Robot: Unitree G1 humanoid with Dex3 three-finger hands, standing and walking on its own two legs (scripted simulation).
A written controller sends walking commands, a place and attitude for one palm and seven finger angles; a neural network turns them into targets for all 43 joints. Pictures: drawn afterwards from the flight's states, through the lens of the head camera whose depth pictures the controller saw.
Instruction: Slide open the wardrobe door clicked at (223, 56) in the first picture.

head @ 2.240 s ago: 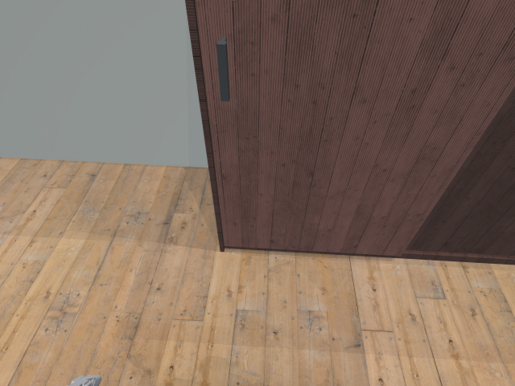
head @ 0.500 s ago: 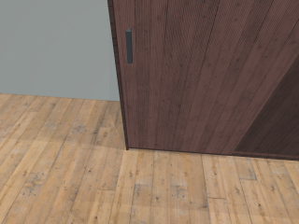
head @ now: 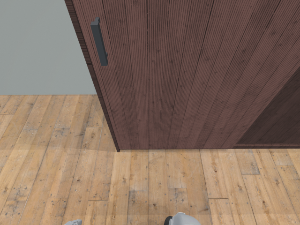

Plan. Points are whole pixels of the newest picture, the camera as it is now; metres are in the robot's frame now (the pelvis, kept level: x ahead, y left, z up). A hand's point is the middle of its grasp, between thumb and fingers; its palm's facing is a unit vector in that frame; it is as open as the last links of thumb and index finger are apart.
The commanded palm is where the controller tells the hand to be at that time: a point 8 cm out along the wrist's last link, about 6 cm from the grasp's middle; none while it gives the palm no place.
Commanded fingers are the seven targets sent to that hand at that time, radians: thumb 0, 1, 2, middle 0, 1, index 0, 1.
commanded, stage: take the last steps up to it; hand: left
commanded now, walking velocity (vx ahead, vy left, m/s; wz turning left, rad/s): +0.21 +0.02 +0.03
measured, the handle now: (101, 42) +0.61 +0.17 +0.14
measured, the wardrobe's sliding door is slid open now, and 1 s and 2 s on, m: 0.00 0.00 0.00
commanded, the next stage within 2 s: come to a stop and stand still in 0.16 s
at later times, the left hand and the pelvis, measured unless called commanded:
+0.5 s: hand out of the picture +0.10 +0.19 -0.17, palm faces +0.10 -0.98 -0.14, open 7.4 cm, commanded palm none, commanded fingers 0.00 0.90 0.90 -0.20 -0.30 -0.20 -0.30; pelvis +0.13 +0.03 +0.02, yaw +0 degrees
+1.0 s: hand out of the picture +0.09 +0.15 -0.14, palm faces +0.07 -0.97 -0.22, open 7.4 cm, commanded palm none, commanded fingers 0.00 0.90 0.90 -0.20 -0.30 -0.20 -0.30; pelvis +0.08 -0.03 +0.03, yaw +1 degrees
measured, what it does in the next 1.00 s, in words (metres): steps on the spot: left foot, then right foot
